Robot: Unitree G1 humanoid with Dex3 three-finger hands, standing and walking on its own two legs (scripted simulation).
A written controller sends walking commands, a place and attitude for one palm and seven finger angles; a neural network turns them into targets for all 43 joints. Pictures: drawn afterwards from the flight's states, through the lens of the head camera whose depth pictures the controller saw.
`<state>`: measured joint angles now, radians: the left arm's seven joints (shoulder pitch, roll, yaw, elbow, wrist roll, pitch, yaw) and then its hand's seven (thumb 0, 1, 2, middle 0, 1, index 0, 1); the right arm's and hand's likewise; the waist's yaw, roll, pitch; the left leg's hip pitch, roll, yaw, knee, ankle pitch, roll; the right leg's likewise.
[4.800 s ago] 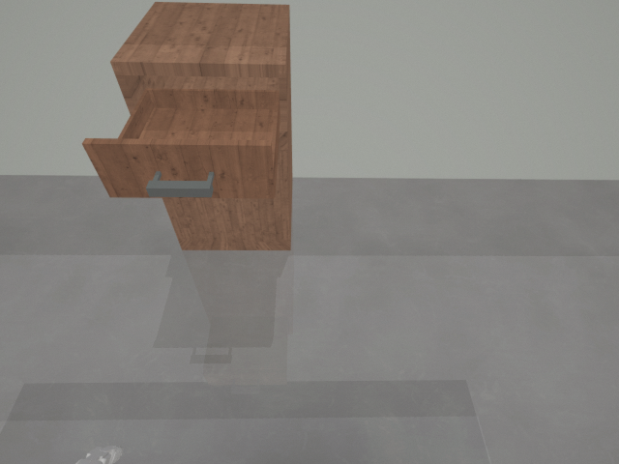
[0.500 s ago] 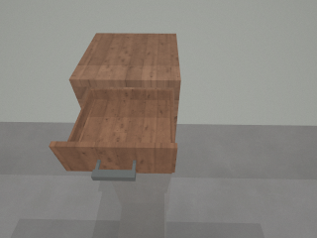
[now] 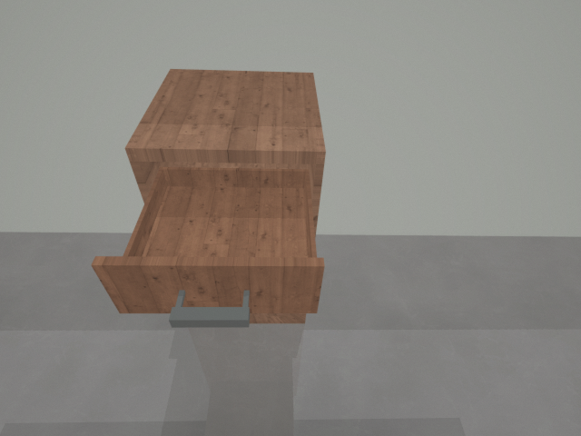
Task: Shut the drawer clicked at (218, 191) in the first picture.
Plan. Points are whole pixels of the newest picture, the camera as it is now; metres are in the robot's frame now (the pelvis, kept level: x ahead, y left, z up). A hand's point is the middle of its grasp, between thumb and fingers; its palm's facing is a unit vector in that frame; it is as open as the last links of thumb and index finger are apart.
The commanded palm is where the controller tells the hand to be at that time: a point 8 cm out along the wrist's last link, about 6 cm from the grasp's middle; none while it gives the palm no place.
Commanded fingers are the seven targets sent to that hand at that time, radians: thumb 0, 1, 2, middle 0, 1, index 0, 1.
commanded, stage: look again from close up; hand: left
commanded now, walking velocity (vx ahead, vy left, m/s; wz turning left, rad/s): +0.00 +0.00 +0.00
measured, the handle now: (212, 306) +0.37 +0.16 -0.10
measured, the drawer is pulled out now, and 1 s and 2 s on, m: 0.30 0.30 0.30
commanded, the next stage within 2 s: shuffle to correct the standing spot in 0.14 s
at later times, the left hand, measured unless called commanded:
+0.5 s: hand out of the picture +0.01 +0.17 -0.17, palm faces +0.01 -0.99 -0.16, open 7.4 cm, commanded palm none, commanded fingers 0.00 0.90 0.90 -0.20 -0.30 -0.20 -0.30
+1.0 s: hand out of the picture +0.06 +0.13 -0.18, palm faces +0.08 -0.98 -0.20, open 7.3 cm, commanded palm none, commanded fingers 0.00 0.90 0.90 -0.20 -0.30 -0.20 -0.30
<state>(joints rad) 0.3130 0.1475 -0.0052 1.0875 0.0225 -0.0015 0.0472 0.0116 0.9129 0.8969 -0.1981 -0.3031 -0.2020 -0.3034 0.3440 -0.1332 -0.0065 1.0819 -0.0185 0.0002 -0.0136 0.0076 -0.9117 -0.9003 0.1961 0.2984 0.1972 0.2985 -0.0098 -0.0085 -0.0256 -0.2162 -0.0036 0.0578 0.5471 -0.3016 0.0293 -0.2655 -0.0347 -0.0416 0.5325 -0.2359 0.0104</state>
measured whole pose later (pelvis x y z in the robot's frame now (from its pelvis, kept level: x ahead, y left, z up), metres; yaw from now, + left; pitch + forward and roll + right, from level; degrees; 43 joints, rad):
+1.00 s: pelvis +0.06 -0.04 +0.00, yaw +2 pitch -1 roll +0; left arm 0.30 0.15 0.01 1.07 0.01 -0.02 0.05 0.02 0.93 0.90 -0.20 -0.30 -0.20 -0.30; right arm 0.21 -0.16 -0.01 1.11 0.00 0.00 -0.04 0.01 -0.92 -0.90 0.20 0.30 0.20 0.30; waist 0.01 -0.02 0.04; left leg -0.11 0.04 0.03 0.49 -0.35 -0.02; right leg -0.16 0.00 -0.09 0.51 -0.33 -0.04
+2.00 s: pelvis +0.01 +0.01 +0.00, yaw +1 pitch -2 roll +0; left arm 0.33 0.11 -0.02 1.11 0.02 -0.01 0.05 0.01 0.91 0.90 -0.20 -0.30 -0.20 -0.30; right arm 0.32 -0.15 0.00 1.08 -0.02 -0.01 -0.03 0.03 -0.93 -0.90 0.20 0.30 0.20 0.30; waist 0.00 0.02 -0.01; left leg -0.19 -0.02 0.06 0.53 -0.31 0.04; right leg -0.24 -0.05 -0.06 0.52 -0.25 0.02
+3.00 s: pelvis +0.06 -0.03 +0.00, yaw +0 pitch -1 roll +0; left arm 0.32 0.14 0.00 1.07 0.01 -0.02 0.06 0.03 0.93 0.90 -0.20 -0.30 -0.20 -0.30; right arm 0.26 -0.14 -0.01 1.12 0.00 -0.01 -0.05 0.02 -0.93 -0.90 0.20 0.30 0.20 0.30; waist 0.01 -0.01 0.03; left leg -0.11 0.04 0.05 0.46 -0.33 -0.02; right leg -0.18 0.00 -0.07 0.51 -0.31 -0.03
